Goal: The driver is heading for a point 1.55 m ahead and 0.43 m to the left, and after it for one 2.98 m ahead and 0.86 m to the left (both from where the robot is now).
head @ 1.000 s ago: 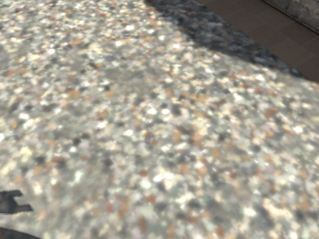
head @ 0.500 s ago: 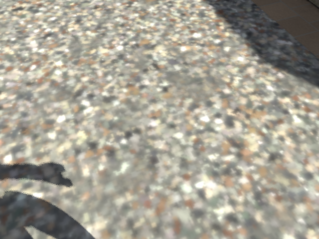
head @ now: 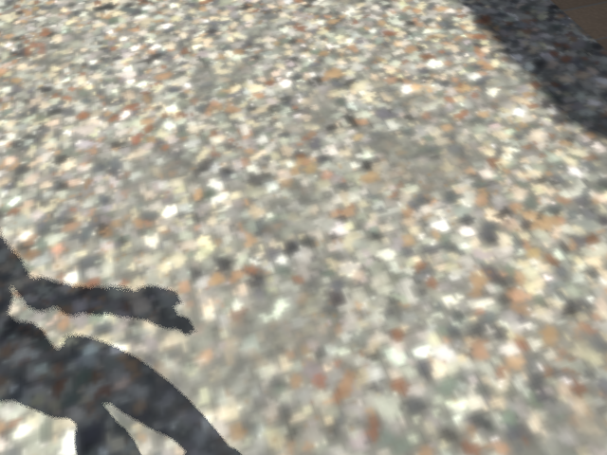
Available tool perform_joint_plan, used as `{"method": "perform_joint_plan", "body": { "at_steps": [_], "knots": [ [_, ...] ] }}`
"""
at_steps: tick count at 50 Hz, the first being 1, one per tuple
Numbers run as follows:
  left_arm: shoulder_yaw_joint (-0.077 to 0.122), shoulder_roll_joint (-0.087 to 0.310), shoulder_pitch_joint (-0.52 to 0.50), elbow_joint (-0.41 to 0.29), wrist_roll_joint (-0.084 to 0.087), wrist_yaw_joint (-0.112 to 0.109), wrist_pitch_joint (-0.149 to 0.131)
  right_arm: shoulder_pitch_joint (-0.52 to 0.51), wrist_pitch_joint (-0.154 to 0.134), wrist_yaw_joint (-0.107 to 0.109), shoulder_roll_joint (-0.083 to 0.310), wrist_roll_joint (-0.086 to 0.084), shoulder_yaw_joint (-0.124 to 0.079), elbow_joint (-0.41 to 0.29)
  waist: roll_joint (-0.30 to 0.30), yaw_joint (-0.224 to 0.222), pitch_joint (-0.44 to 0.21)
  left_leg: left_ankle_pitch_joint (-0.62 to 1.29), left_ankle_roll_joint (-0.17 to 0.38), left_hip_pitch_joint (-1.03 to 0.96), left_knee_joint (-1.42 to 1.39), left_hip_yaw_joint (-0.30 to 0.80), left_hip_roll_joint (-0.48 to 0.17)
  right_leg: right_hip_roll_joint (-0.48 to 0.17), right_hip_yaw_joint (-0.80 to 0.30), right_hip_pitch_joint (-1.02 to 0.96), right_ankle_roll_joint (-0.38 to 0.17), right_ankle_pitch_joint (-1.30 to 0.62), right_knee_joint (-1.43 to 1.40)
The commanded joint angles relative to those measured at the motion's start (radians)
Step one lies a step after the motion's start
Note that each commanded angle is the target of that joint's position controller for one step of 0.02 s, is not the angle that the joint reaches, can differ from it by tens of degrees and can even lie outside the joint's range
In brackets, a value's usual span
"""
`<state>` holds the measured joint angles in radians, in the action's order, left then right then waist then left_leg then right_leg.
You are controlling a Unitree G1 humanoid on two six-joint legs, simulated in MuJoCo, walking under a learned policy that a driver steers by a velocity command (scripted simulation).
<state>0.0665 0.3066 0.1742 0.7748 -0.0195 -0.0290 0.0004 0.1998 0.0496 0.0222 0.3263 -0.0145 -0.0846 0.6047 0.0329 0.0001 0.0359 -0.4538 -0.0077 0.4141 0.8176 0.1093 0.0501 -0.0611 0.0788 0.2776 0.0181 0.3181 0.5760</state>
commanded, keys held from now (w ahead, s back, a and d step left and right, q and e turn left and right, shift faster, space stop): q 0.60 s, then w+q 0.18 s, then w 0.22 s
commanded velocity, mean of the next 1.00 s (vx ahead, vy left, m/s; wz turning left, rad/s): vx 0.10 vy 0.00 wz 0.52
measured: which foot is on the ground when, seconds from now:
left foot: up 0.00-0.22, down 0.24-0.68, up 0.70-1.00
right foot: down 0.00-0.24, up 0.26-0.66, down 0.68-1.00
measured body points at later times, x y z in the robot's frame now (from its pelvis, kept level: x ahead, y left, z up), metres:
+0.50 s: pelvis -0.01 +0.04 +0.01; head +0.02 +0.07 +0.46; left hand +0.07 +0.35 -0.10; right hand +0.22 -0.19 -0.06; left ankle -0.01 +0.13 -0.73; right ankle +0.04 -0.11 -0.67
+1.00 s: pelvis +0.06 +0.06 +0.02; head +0.08 +0.05 +0.47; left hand -0.08 +0.31 -0.09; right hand +0.35 -0.06 -0.07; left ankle +0.05 +0.25 -0.67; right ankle +0.05 -0.09 -0.73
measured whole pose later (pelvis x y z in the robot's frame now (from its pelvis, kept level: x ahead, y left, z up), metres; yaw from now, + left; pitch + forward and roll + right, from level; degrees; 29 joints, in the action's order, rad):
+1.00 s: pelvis +0.06 +0.06 +0.02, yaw +32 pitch +2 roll +0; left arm 0.06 0.27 0.40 0.78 0.01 -0.01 -0.06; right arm 0.19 -0.02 -0.01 0.29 -0.02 -0.07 0.62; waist 0.03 -0.08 -0.02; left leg -0.16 -0.04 0.61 0.84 0.06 -0.05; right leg -0.04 0.06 0.04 0.00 0.27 0.28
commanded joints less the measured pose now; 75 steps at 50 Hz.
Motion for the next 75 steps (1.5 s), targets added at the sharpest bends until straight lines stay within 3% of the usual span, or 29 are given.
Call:
{"method": "perform_joint_plan", "body": {
  "at_steps": [1,5,8,10,11,12,13,14,15,17,24,30,33,34,35,36,38,42,49,52,55,56,57,58,59,60,63,68,75],
  "knots": [
    [0.032,0.149,-0.003,-0.083,-0.007,-0.019,-0.007,-0.015,-0.005,-0.004,0.092,-0.006,-0.038,-0.087,-0.16,-0.012,-0.084,-0.148,-0.032,0.222,0.411,-0.01,-0.057,-0.374,-0.315,-0.161,-0.279,-0.47,-0.258],
    [0.043,0.167,-0.081,-0.096,0.008,-0.023,0.004,-0.029,0.017,-0.017,0.035,-0.003,-0.016,-0.091,-0.191,-0.008,-0.04,0.033,-0.053,0.079,0.162,-0.122,-0.098,-0.234,-0.049,-0.075,-0.186,-0.378,-0.249],
    [0.055,0.189,-0.037,-0.085,0.028,-0.015,0.012,-0.057,0.014,-0.042,0.046,-0.009,-0.018,-0.124,-0.21,-0.035,-0.082,0.045,-0.024,-0.007,-0.038,-0.16,-0.096,-0.268,-0.034,-0.129,-0.184,-0.396,-0.213],
    [0.058,0.189,-0.045,-0.079,0.048,-0.005,0.015,0.01,0.016,-0.044,0.057,-0.008,-0.029,-0.107,-0.183,0.002,-0.103,0.173,0.011,-0.111,-0.218,-0.205,-0.065,-0.275,-0.013,-0.122,-0.152,-0.365,-0.14],
    [0.051,0.159,-0.014,-0.064,0.051,0.001,0.014,0.058,0.015,-0.035,0.077,-0.005,-0.042,-0.088,-0.141,0.015,-0.112,0.245,0.04,-0.209,-0.31,-0.202,-0.031,-0.244,0.022,-0.077,-0.108,-0.285,-0.057],
    [0.038,0.106,0.035,-0.052,0.03,0.01,0.014,0.104,0.011,-0.02,0.151,-0.003,-0.067,-0.082,0.046,0.019,-0.111,0.517,0.09,-0.351,-0.393,-0.05,-0.101,-0.161,0.102,0.069,-0.031,-0.106,0.157],
    [0.011,0.049,-0.024,-0.128,-0.017,0.009,0.012,0.105,0.0,-0.005,0.282,0.015,-0.086,-0.12,0.344,0.007,-0.093,0.779,0.285,-0.42,-0.45,0.402,-0.385,0.001,0.104,0.39,0.066,0.357,0.469],
    [0.029,0.102,-0.118,-0.145,0.005,-0.001,0.007,0.14,-0.032,-0.021,0.238,0.046,-0.071,-0.116,0.204,0.087,-0.184,0.721,0.398,-0.361,-0.48,0.469,-0.441,0.035,-0.101,0.395,0.058,0.398,0.656],
    [0.034,0.115,-0.126,-0.147,0.029,-0.004,0.008,0.101,-0.054,-0.025,0.208,0.045,-0.056,-0.106,0.149,0.056,-0.145,0.63,0.362,-0.334,-0.49,0.38,-0.402,0.019,-0.134,0.418,0.042,0.32,0.692],
    [0.044,0.126,-0.095,-0.119,0.014,-0.018,0.009,-0.001,-0.059,-0.013,0.148,0.008,-0.038,-0.105,0.073,0.007,-0.099,0.514,0.253,-0.288,-0.477,0.264,-0.307,-0.009,-0.156,0.411,0.029,0.154,0.628],
    [0.022,0.058,-0.086,-0.114,0.015,-0.002,0.006,-0.018,-0.037,0.017,0.141,0.007,-0.031,-0.098,0.09,0.002,-0.131,0.483,0.244,-0.254,-0.463,0.226,-0.229,0.058,-0.146,0.262,0.067,0.033,0.336],
    [0.028,0.079,-0.079,-0.127,0.028,0.019,-0.011,-0.041,-0.02,0.003,0.155,0.004,-0.038,-0.099,0.128,0.016,-0.115,0.423,0.243,-0.205,-0.438,0.359,-0.218,0.098,-0.151,0.135,0.045,0.075,0.122],
    [0.037,0.075,0.016,-0.107,0.036,0.032,-0.028,-0.07,-0.012,0.006,0.138,-0.017,-0.031,-0.099,0.108,-0.041,-0.134,0.052,0.189,-0.101,-0.423,0.371,-0.142,0.105,-0.114,-0.073,-0.009,-0.057,-0.14],
    [0.049,0.109,0.077,-0.094,0.029,0.027,-0.031,-0.058,-0.014,0.009,0.1,-0.015,-0.02,-0.098,0.04,-0.058,-0.137,-0.118,0.135,0.042,-0.331,0.316,-0.081,0.004,-0.193,-0.224,-0.054,-0.027,-0.192],
    [0.061,0.178,0.15,-0.089,0.011,0.019,-0.03,-0.037,-0.018,0.008,0.031,-0.008,-0.002,-0.104,-0.166,-0.058,-0.14,-0.207,0.06,0.244,-0.03,0.107,0.056,-0.218,-0.455,-0.339,-0.148,0.209,-0.281],
    [0.073,0.231,0.142,-0.088,-0.019,0.032,-0.046,-0.084,-0.039,0.006,0.087,-0.008,-0.018,-0.151,-0.285,-0.05,-0.037,-0.141,0.042,0.403,0.144,0.071,0.042,-0.359,-0.75,-0.211,-0.275,0.395,-0.401],
    [0.047,0.134,0.014,-0.126,0.009,0.012,-0.064,-0.05,-0.048,-0.002,0.154,0.0,-0.043,-0.107,-0.208,0.001,0.032,0.035,0.015,0.42,0.283,0.075,-0.028,-0.275,-0.584,-0.173,-0.222,0.38,-0.407],
    [0.029,0.096,0.101,-0.107,0.014,-0.001,-0.077,-0.045,-0.063,-0.018,0.056,0.002,-0.017,-0.076,-0.144,-0.037,0.016,0.22,-0.025,0.404,0.354,0.017,-0.049,-0.181,-0.343,-0.195,-0.178,0.149,-0.425],
    [0.04,0.153,0.175,-0.062,0.033,0.015,-0.077,-0.172,-0.101,-0.044,-0.007,-0.001,0.021,-0.094,-0.167,-0.085,0.043,0.307,-0.04,0.243,-0.053,-0.106,-0.1,-0.174,-0.173,-0.181,-0.197,-0.089,-0.45],
    [0.046,0.179,0.212,-0.038,0.051,0.025,-0.071,-0.187,-0.108,-0.059,0.011,-0.013,0.021,-0.097,-0.183,-0.089,0.055,0.249,-0.007,0.125,-0.176,-0.135,-0.089,-0.207,-0.164,-0.171,-0.198,-0.105,-0.429],
    [0.039,0.183,0.199,-0.021,0.062,0.031,-0.055,-0.048,-0.119,-0.059,0.061,-0.019,-0.007,-0.059,-0.161,0.021,0.01,0.276,0.055,-0.144,-0.339,-0.158,-0.042,-0.21,-0.169,-0.131,-0.17,-0.315,-0.285],
    [0.024,0.143,0.206,-0.018,0.057,0.032,-0.058,0.094,-0.12,-0.049,0.112,-0.016,-0.034,-0.016,-0.116,0.091,-0.086,0.292,0.082,-0.361,-0.358,-0.14,-0.045,-0.147,-0.109,-0.071,-0.134,-0.428,-0.086],
    [-0.01,0.058,0.193,-0.056,0.025,0.036,-0.065,0.28,-0.114,-0.032,0.187,0.005,-0.053,0.006,0.048,0.165,-0.265,0.238,0.143,-0.66,-0.352,0.113,-0.276,-0.077,-0.054,0.134,-0.078,-0.175,0.274],
    [-0.026,-0.006,0.24,-0.096,0.041,0.029,-0.085,0.299,-0.115,-0.032,0.254,0.024,-0.057,0.006,0.291,0.114,-0.336,0.029,0.268,-0.768,-0.502,0.55,-0.475,0.076,-0.108,0.431,-0.035,0.26,0.566],
    [0.006,0.11,0.191,-0.083,0.069,0.027,-0.094,0.275,-0.128,-0.037,0.162,0.021,-0.035,0.012,0.158,0.139,-0.249,-0.038,0.259,-0.667,-0.546,0.535,-0.459,0.039,-0.221,0.501,-0.038,0.22,0.692],
    [0.016,0.128,0.15,-0.097,0.077,0.031,-0.093,0.216,-0.133,-0.038,0.111,0.013,-0.016,0.019,0.148,0.107,-0.146,-0.002,0.229,-0.577,-0.553,0.378,-0.429,-0.002,-0.211,0.536,-0.05,0.125,0.698],
    [0.019,0.093,0.144,-0.077,0.055,0.036,-0.066,0.07,-0.149,-0.04,0.028,0.021,0.006,0.026,0.111,0.022,-0.031,0.239,0.175,-0.363,-0.634,0.103,-0.307,-0.072,-0.195,0.431,-0.033,-0.084,0.61],
    [0.01,0.036,0.109,-0.087,0.048,0.038,-0.038,0.067,-0.176,-0.027,0.037,0.03,-0.006,0.081,0.037,-0.002,0.022,0.527,0.179,-0.323,-0.676,-0.099,-0.29,-0.047,-0.209,0.466,0.0,-0.228,0.511],
    [-0.018,-0.001,-0.134,-0.185,0.042,0.085,-0.052,0.132,-0.152,-0.007,0.102,0.011,-0.02,0.149,-0.009,0.074,0.1,0.621,0.15,-0.421,-0.681,-0.251,-0.309,-0.024,-0.077,0.446,-0.044,-0.38,0.117]
  ]
}}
